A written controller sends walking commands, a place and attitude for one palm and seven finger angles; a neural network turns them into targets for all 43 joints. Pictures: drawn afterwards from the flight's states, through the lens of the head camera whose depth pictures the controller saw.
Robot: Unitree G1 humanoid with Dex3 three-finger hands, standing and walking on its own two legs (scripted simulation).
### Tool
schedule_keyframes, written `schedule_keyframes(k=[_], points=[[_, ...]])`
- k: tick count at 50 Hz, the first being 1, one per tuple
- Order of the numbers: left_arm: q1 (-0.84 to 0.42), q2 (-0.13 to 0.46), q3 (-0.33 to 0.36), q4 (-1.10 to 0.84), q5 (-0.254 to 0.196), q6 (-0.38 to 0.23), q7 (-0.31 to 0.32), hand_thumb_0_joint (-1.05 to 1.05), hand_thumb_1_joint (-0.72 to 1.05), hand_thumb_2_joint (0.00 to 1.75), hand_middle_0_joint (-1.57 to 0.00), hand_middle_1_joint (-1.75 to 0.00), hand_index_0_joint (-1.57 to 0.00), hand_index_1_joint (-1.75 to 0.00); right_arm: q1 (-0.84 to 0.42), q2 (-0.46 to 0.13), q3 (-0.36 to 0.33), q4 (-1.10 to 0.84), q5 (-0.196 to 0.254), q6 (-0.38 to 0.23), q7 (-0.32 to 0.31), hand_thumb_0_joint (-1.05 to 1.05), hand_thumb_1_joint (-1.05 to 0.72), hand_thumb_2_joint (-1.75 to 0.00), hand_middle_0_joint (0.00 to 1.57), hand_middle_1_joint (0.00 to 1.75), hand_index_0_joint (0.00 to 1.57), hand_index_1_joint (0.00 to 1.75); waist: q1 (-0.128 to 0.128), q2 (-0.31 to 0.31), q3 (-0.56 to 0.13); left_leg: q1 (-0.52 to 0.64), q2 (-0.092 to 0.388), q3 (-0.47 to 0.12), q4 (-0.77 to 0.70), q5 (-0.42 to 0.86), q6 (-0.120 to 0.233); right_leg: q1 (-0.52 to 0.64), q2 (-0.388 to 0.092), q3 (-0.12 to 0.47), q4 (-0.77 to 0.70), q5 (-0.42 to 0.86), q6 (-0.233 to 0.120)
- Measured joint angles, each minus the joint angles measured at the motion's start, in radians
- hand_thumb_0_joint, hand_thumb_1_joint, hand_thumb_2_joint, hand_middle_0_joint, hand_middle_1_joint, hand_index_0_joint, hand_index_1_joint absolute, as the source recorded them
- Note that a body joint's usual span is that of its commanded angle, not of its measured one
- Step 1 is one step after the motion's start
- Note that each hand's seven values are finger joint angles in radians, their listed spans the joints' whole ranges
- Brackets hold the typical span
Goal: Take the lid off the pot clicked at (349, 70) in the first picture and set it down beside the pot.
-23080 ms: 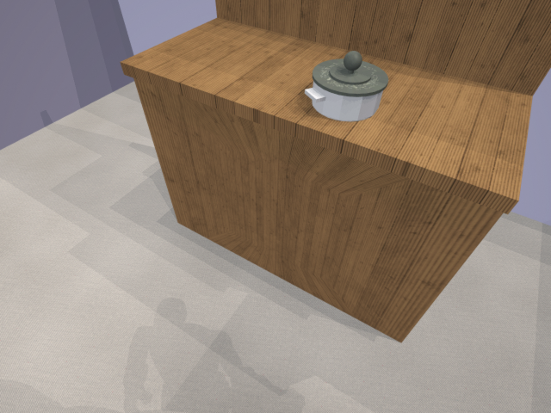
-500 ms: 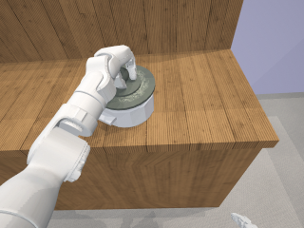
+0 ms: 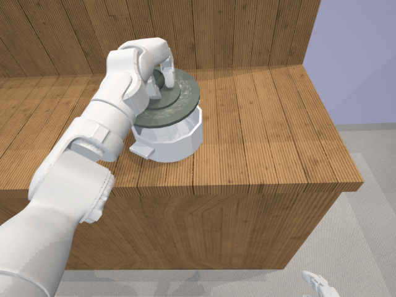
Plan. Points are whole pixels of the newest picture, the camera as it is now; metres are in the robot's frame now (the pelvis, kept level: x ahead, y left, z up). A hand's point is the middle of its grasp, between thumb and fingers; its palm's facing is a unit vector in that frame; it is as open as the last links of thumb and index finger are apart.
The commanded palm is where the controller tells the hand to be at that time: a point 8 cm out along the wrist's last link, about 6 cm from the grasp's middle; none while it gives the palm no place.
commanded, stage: lift the lid straight up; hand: left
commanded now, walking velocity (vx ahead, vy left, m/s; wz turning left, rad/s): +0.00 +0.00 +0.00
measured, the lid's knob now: (154, 80) +0.49 +0.08 +0.20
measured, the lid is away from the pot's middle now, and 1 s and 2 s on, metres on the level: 0.01 0.01 0.11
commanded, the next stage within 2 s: move the lid sideways beside the pot in 1.12 s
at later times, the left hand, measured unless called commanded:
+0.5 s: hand (150, 57) +0.47 +0.08 +0.26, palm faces -0.19 -0.08 -0.98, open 6.2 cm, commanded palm +0.45 +0.09 +0.33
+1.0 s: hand (149, 32) +0.47 +0.07 +0.31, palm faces -0.12 -0.09 -0.99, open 6.1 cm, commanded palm +0.46 +0.08 +0.37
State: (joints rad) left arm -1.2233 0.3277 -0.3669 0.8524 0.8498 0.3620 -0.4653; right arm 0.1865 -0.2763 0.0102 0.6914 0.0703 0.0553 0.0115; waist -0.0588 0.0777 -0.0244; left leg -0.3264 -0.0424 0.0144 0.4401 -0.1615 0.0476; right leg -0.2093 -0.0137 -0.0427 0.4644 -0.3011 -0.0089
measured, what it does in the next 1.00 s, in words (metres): stands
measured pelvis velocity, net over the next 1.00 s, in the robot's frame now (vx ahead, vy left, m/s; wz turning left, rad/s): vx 0.00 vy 0.00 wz -0.01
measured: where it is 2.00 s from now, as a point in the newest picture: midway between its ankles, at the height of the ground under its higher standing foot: outside the picture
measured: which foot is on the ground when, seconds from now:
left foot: down 0.00-1.00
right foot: down 0.00-1.00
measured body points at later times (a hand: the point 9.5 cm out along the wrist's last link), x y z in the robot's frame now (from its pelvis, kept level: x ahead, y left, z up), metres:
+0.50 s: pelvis +0.00 +0.01 +0.00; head +0.01 -0.03 +0.45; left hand +0.48 +0.08 +0.32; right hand +0.12 -0.24 -0.13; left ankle +0.04 +0.09 -0.74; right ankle -0.04 -0.11 -0.74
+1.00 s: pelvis +0.00 +0.00 +0.00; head +0.01 -0.03 +0.45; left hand +0.47 +0.07 +0.36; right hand +0.13 -0.24 -0.13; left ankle +0.04 +0.09 -0.74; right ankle -0.04 -0.11 -0.74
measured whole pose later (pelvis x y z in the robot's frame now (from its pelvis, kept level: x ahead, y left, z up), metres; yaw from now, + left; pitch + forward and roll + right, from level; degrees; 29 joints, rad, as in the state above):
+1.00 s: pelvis +0.00 +0.00 +0.00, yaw +0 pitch +4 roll +0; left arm -1.47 0.33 -0.32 0.96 0.88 0.40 -0.50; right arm 0.19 -0.27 0.03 0.71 0.06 0.02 0.01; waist -0.06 0.08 -0.05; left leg -0.34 -0.05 0.02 0.42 -0.15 0.05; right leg -0.23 -0.02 -0.03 0.45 -0.29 0.00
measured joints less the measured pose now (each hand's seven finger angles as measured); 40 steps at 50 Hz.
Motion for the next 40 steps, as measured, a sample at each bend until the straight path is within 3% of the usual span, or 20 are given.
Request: schedule_keyframes(k=[10, 17, 22, 40], points=[[-0.068, 0.005, 0.049, 0.063, 0.01, -0.009, 0.001, -0.01, 0.38, 0.51, -0.8, -0.97, -0.83, -0.98, 0.009, 0.01, 0.013, 0.012, -0.005, -0.017, -0.004, 0.01, -0.91, -0.9, 0.2, 0.3, 0.2, 0.3, -0.008, 0.004, -0.012, -0.003, -0.002, 0.01, -0.008, 0.002, 0.005, -0.007, -0.003, 0.01, -0.005, 0.004, 0.006], [-0.074, 0.005, 0.014, 0.011, 0.014, 0.002, -0.014, -0.01, 0.38, 0.51, -0.8, -0.97, -0.83, -0.98, 0.034, 0.004, 0.0, 0.008, -0.009, -0.018, 0.006, 0.01, -0.91, -0.9, 0.2, 0.3, 0.2, 0.3, -0.003, 0.007, -0.012, -0.005, -0.006, 0.007, -0.01, 0.004, 0.008, -0.007, -0.006, 0.008, -0.01, 0.006, 0.008], [-0.087, 0.002, 0.05, 0.019, 0.002, -0.008, -0.021, -0.01, 0.38, 0.51, -0.8, -0.97, -0.83, -0.98, 0.022, 0.001, 0.007, 0.016, -0.01, -0.023, -0.001, 0.01, -0.91, -0.9, 0.2, 0.3, 0.2, 0.3, -0.005, 0.009, -0.01, 0.004, -0.006, 0.012, -0.012, 0.002, 0.011, 0.001, -0.007, 0.012, -0.012, 0.007, 0.011], [-0.187, 0.001, 0.025, 0.05, 0.019, 0.018, -0.026, -0.01, 0.38, 0.51, -0.81, -0.97, -0.83, -0.98, 0.005, 0.006, 0.015, 0.009, -0.009, -0.035, 0.0, 0.01, -0.91, -0.9, 0.2, 0.3, 0.2, 0.3, 0.002, 0.005, -0.015, -0.006, -0.007, 0.006, -0.016, 0.011, 0.008, -0.01, -0.007, 0.007, -0.011, 0.01, 0.008]])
